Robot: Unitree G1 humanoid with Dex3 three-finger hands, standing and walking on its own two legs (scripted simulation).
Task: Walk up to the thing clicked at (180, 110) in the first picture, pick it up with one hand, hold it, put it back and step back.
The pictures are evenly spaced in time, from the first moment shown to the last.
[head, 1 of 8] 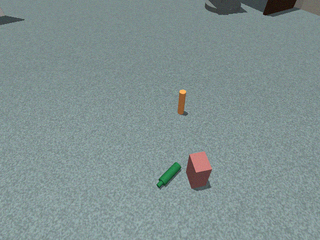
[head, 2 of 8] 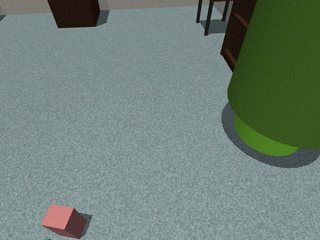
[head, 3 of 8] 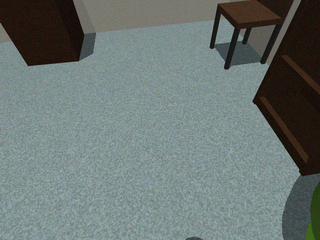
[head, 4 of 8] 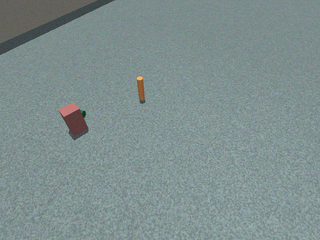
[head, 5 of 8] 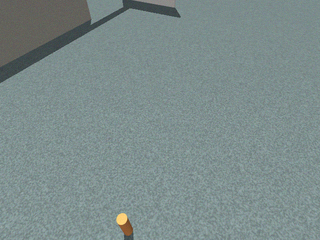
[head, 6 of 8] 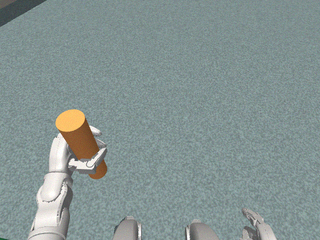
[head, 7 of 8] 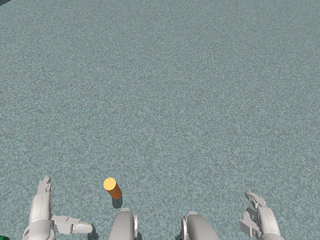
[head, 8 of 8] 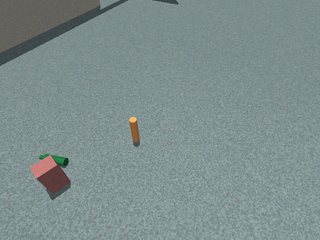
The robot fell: no
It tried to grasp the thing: yes
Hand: left
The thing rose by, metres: 0.66
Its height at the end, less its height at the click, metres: +0.00
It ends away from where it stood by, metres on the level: 0.02
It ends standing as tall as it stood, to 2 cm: yes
